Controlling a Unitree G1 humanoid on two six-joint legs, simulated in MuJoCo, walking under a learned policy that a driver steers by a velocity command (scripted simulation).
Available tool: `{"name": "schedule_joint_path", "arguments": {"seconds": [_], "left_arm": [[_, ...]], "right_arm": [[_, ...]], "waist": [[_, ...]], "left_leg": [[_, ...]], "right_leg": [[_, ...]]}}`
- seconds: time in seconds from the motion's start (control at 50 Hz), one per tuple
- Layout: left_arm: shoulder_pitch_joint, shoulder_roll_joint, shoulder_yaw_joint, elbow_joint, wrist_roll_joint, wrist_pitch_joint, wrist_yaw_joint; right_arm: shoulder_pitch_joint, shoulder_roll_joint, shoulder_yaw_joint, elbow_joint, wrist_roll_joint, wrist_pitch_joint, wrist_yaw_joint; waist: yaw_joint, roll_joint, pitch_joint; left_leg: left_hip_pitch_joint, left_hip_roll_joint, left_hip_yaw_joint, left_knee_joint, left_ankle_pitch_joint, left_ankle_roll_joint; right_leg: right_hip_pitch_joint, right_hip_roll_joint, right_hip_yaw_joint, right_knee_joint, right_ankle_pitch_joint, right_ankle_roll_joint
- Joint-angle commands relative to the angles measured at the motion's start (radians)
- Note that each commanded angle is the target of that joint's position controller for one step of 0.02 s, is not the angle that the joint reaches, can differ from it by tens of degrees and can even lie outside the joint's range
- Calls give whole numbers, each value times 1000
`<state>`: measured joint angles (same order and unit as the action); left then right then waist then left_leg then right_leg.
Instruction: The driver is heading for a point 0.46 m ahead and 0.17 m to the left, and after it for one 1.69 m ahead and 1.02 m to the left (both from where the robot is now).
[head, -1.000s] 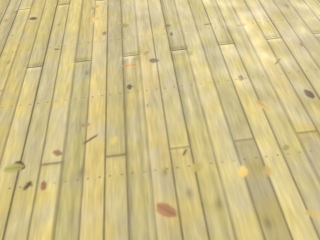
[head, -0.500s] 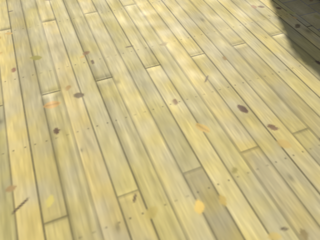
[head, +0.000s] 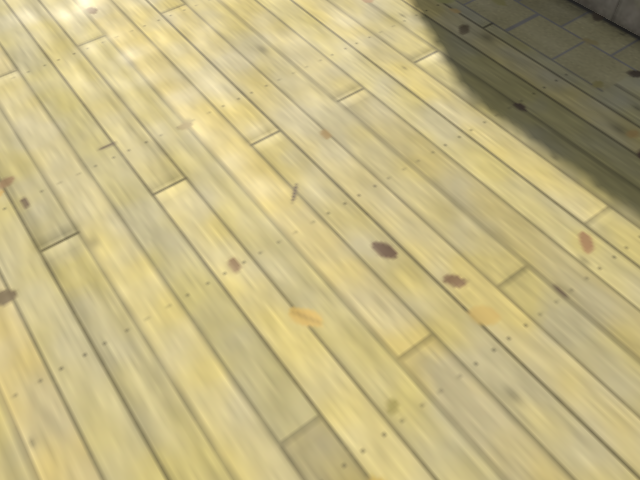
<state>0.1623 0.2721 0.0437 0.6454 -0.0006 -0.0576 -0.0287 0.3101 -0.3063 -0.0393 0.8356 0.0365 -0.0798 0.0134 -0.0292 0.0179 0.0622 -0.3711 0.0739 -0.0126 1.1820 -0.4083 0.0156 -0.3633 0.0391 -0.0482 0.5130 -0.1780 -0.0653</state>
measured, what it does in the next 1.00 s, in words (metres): walks ahead, turning left: left foot, then right foot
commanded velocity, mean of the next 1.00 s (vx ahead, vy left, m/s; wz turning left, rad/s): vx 0.32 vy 0.00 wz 0.47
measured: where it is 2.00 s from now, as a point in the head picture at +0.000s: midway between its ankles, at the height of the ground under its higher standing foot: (283, 462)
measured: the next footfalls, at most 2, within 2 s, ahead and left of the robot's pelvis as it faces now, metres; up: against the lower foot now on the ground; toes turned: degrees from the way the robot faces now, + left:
left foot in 0.40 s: +0.39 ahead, +0.16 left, +0.00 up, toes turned +14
right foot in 0.86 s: +0.63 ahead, +0.05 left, +0.00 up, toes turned +35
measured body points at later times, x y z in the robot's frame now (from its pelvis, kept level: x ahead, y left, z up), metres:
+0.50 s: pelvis +0.29 +0.07 -0.01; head +0.34 +0.09 +0.44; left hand +0.31 +0.37 -0.13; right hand +0.52 -0.15 -0.10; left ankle +0.35 +0.15 -0.73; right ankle +0.16 -0.10 -0.63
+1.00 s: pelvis +0.47 +0.08 +0.00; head +0.51 +0.09 +0.45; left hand +0.47 +0.40 -0.08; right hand +0.76 -0.08 -0.10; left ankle +0.35 +0.15 -0.65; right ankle +0.59 +0.03 -0.73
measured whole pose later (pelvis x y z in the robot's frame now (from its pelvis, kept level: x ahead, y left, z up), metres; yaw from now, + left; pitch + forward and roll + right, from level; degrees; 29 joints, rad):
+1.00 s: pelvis +0.47 +0.08 +0.00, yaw +35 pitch +2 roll +0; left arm 0.10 0.26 0.04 0.69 0.02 -0.03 0.02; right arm 0.20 -0.35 -0.07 0.64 0.02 0.06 -0.03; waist -0.01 0.04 0.05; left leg -0.48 -0.08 -0.09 1.16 -0.52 -0.07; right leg -0.37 0.01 0.00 0.48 -0.14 -0.01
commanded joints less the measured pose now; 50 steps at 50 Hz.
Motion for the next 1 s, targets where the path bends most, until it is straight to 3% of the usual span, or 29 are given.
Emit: {"name": "schedule_joint_path", "arguments": {"seconds": [0.02,0.06,0.12,0.2,0.28,0.3,0.34,0.36,0.38,0.4,0.42,0.44,0.46,0.48,0.5,0.52,0.54,0.6,0.68,0.76,0.82,0.84,0.86,0.88,0.9,0.92,0.94,0.96,1.0], "left_arm": [[70,101,37,-18,13,-33,4],[50,104,41,6,10,-55,5],[57,112,46,40,22,-64,17],[76,140,50,68,14,-62,28],[146,170,62,115,-5,-34,34],[149,178,65,120,-10,-23,38],[131,205,72,117,-12,-4,48],[122,219,76,113,-13,6,55],[109,224,75,109,-13,15,60],[106,208,66,102,-12,14,66],[198,91,31,58,17,-5,57],[189,85,13,43,13,-44,39],[84,166,34,22,-24,-66,24],[42,161,28,4,-30,-76,24],[31,154,30,11,-7,-76,35],[39,169,39,13,10,-64,43],[51,168,41,13,13,-48,45],[78,114,24,21,18,-16,56],[-14,94,11,7,12,-7,54],[-103,115,17,-14,3,-7,38],[-62,142,35,-7,6,-23,33],[-29,156,41,-1,13,-32,36],[10,218,53,-8,31,-33,48],[15,246,57,-1,58,-15,52],[33,205,57,5,27,-1,50],[7,142,40,-15,19,5,53],[-24,119,32,-20,20,16,54],[-55,112,28,-26,14,25,57],[-75,132,33,-18,23,38,64]], "right_arm": [[12,-101,-29,-67,0,2,0],[22,-69,-25,-62,-3,28,-4],[-51,-59,-25,-88,-10,34,-7],[-176,-27,-10,-127,-17,18,17],[-276,-28,-5,-190,-18,16,43],[-287,-34,-7,-206,-18,16,50],[-258,-59,-19,-224,-18,21,59],[-200,-83,-33,-220,-18,27,58],[-79,-122,-56,-198,-15,31,52],[82,-181,-87,-165,-13,37,36],[139,-291,-115,-158,-11,43,16],[116,-282,-101,-199,-21,30,21],[81,-215,-82,-208,-33,23,23],[24,-182,-74,-214,-31,17,22],[-36,-159,-70,-221,-23,17,20],[-74,-131,-61,-233,-24,21,14],[-92,-126,-58,-243,-34,25,9],[-98,-158,-69,-231,-35,33,-9],[-93,-167,-74,-220,-14,75,-41],[-74,-161,-73,-218,-17,103,-53],[-116,-144,-67,-236,-18,105,-55],[-128,-125,-61,-245,-19,103,-54],[-102,-72,-43,-262,-37,96,-51],[47,-39,-34,-265,-34,93,-49],[96,-138,-53,-241,-32,95,-43],[28,-198,-75,-225,-18,108,-45],[-16,-196,-81,-222,-14,126,-51],[-41,-184,-81,-231,-15,141,-55],[-52,-123,-66,-247,-12,151,-49]], "waist": [[30,-93,-121],[7,-79,-75],[20,-68,-18],[70,-50,15],[107,-37,43],[103,-42,40],[66,-77,-10],[29,-100,-59],[-41,-99,-128],[-129,-60,-213],[-68,177,-314],[-56,191,-462],[-93,95,-387],[-61,33,-260],[-19,-41,-177],[14,-39,-145],[37,-11,-135],[61,14,-148],[30,73,-197],[-2,102,-188],[38,132,-162],[59,122,-167],[49,-8,-241],[-31,-261,-288],[-19,-265,-314],[15,-167,-248],[18,-114,-207],[18,-110,-167],[10,-147,-123]], "left_leg": [[-220,82,-74,7,123,-8],[-225,80,-81,-31,167,-30],[-300,64,-103,-167,326,-50],[-256,34,-24,-437,540,-32],[-339,17,12,-547,468,13],[-350,8,27,-559,419,27],[-273,-46,83,-563,312,64],[-188,-86,114,-552,257,86],[-27,-128,128,-571,249,115],[248,-129,66,-624,303,157],[618,119,-392,-646,247,306],[772,271,-855,-817,260,441],[722,250,-717,-842,364,381],[574,210,-549,-826,540,341],[431,163,-428,-815,698,308],[321,134,-351,-827,793,289],[239,113,-321,-842,860,283],[145,63,-233,-845,998,272],[114,-3,-196,-794,881,194],[161,16,-311,-741,683,163],[201,9,-412,-663,558,133],[173,-31,-405,-601,481,100],[79,-103,-319,-414,250,51],[-145,-247,-202,-200,-326,-14],[-218,-169,-163,-27,-320,-57],[-238,-134,-154,54,-234,-79],[-244,-115,-132,78,-162,-94],[-243,-98,-123,78,-118,-104],[-183,-88,-62,6,-50,-111]], "right_leg": [[264,-282,272,-303,189,-183],[198,-280,185,-361,224,-183],[197,-254,69,-394,257,-155],[226,-233,-49,-412,260,-112],[411,-294,-77,-350,351,-99],[455,-307,-84,-317,417,-91],[502,-311,-111,-201,725,-65],[510,-306,-123,-100,892,-51],[472,-284,-141,71,961,-30],[314,-242,-154,320,821,8],[-101,-93,-139,699,93,77],[-310,57,94,913,-441,98],[-389,-11,184,938,-386,82],[-384,-50,165,867,-314,73],[-357,-87,145,786,-273,81],[-294,-112,138,730,-244,90],[-235,-115,137,704,-225,101],[-193,-89,106,547,-154,149],[-115,-28,97,285,66,172],[-90,4,135,118,89,160],[-20,-2,156,-48,106,118],[79,-43,163,-136,243,87],[260,-234,312,-120,503,12],[447,-455,596,-105,786,-190],[437,-515,705,-124,627,-259],[381,-435,563,-118,507,-218],[321,-365,445,-125,405,-169],[259,-330,381,-146,330,-150],[164,-264,255,-194,284,-136]]}}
